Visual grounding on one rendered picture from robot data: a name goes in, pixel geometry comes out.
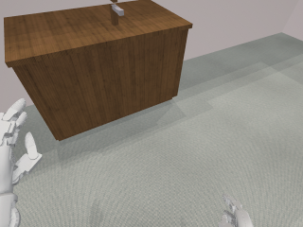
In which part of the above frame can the tap lever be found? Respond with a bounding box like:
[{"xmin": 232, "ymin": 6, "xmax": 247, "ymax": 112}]
[{"xmin": 112, "ymin": 4, "xmax": 124, "ymax": 16}]

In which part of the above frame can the counter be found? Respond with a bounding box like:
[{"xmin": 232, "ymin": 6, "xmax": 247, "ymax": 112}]
[{"xmin": 4, "ymin": 0, "xmax": 193, "ymax": 141}]

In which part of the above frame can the robot right hand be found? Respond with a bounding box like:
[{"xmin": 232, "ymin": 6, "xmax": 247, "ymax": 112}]
[{"xmin": 218, "ymin": 193, "xmax": 254, "ymax": 227}]

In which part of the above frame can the robot left hand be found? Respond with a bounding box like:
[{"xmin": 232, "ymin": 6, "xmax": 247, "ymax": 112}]
[{"xmin": 0, "ymin": 98, "xmax": 43, "ymax": 194}]

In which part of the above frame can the robot left forearm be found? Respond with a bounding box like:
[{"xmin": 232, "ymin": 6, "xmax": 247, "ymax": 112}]
[{"xmin": 0, "ymin": 192, "xmax": 21, "ymax": 227}]

